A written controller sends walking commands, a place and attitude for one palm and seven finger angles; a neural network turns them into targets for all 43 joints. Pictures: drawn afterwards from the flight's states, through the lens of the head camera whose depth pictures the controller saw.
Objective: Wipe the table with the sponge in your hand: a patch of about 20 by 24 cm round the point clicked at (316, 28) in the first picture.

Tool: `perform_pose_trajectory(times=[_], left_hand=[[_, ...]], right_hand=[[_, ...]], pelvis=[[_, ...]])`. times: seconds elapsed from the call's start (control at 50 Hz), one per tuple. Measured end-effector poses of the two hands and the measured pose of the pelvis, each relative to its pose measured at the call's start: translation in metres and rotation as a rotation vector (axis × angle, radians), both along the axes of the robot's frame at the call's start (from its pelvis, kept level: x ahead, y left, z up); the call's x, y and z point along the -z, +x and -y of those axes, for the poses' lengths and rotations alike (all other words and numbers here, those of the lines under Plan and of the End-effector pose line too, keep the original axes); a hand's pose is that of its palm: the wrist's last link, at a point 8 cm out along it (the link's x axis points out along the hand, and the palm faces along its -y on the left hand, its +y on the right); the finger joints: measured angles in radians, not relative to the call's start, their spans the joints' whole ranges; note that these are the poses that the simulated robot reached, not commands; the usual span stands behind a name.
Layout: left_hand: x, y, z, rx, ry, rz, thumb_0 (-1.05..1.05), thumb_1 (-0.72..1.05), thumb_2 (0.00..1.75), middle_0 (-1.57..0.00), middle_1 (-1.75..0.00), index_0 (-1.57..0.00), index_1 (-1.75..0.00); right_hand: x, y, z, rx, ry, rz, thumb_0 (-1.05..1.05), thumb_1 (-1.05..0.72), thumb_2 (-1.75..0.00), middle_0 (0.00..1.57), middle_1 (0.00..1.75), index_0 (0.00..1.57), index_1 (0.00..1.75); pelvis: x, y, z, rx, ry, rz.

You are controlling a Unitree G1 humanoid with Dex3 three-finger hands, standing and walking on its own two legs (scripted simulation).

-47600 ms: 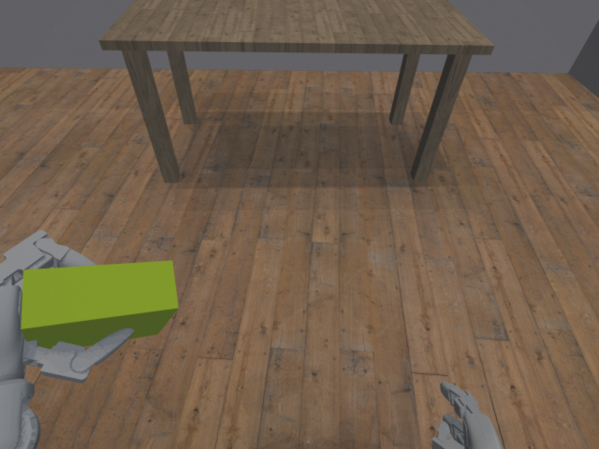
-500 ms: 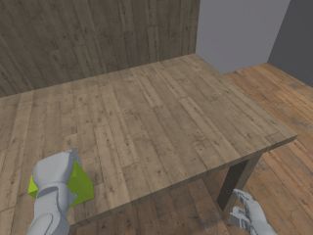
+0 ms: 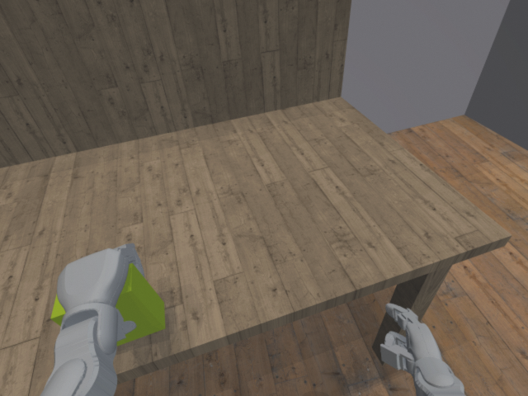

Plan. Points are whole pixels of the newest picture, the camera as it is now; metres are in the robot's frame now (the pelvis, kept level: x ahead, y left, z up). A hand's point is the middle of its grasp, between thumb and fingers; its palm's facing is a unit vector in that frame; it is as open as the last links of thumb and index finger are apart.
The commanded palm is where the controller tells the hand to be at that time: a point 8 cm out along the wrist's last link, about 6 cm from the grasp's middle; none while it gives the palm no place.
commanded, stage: lift the sponge slowly off the table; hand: left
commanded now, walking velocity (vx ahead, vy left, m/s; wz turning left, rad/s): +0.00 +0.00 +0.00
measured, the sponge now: (120, 315) +0.21 +0.28 +0.02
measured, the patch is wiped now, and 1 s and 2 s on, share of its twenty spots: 1.00 1.00 1.00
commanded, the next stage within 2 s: bring the sponge back beside the body in 1.18 s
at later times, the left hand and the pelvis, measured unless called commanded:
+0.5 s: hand (112, 278) +0.23 +0.27 +0.09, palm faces +0.08 -0.13 -0.99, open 9.4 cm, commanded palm +0.19 +0.27 +0.16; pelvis -0.01 -0.01 +0.00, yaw +0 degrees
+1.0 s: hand (102, 263) +0.23 +0.27 +0.13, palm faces +0.14 -0.14 -0.98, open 9.4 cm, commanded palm +0.19 +0.27 +0.20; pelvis -0.01 -0.01 +0.00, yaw +0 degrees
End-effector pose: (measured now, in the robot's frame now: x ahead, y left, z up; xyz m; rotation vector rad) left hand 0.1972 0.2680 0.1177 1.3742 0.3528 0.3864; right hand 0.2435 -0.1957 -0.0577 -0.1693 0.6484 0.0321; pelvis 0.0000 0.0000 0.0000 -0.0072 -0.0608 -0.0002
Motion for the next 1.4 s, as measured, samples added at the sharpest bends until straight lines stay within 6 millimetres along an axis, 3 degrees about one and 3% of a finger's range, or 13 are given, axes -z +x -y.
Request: perform_pose_trajectory(times=[0.5, 1.06, 1.2, 1.4], left_hand=[[-0.03, 0.007, 0.003, 0.014, 0.019, 0.025, -0.01, -0.48, 1.1, -0.79, -1.41, -0.82, -1.4], [-0.066, 0.005, -0.001, 0.011, 0.013, 0.094, -0.01, -0.48, 1.1, -0.79, -1.41, -0.82, -1.4], [-0.07, 0.007, -0.01, -0.017, 0.013, 0.093, -0.01, -0.48, 1.1, -0.79, -1.41, -0.82, -1.4], [-0.059, 0.008, -0.007, 0.013, 0.0, 0.055, -0.01, -0.48, 1.1, -0.79, -1.41, -0.82, -1.4]], right_hand=[[0.003, -0.011, 0.017, 0.016, -0.016, -0.01, 0.02, -0.9, -0.9, 0.2, 0.3, 0.2, 0.3], [-0.007, 0.001, 0.009, -0.019, -0.005, 0.038, 0.02, -0.9, -0.9, 0.2, 0.3, 0.2, 0.3], [-0.006, -0.003, 0.006, -0.024, -0.004, 0.03, 0.02, -0.9, -0.9, 0.2, 0.3, 0.2, 0.3], [-0.002, -0.011, 0.007, -0.017, -0.017, 0.016, 0.02, -0.9, -0.9, 0.2, 0.3, 0.2, 0.3]], pelvis=[[-0.002, -0.007, 0.008, 0.002, 0.006, 0.018], [-0.001, -0.009, 0.01, -0.002, 0.007, 0.021], [-0.001, -0.013, 0.009, -0.002, 0.007, 0.017], [-0.001, -0.015, 0.006, -0.004, 0.007, 0.017]])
